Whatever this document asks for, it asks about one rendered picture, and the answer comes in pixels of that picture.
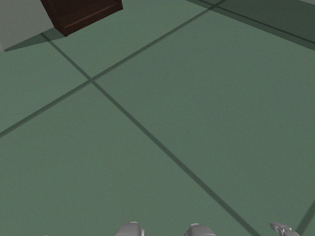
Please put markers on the bookshelf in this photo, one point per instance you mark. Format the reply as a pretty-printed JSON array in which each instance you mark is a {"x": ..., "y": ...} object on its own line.
[{"x": 69, "y": 16}]

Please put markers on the right robot hand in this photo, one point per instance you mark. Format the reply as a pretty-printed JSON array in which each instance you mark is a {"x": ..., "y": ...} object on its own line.
[{"x": 283, "y": 229}]

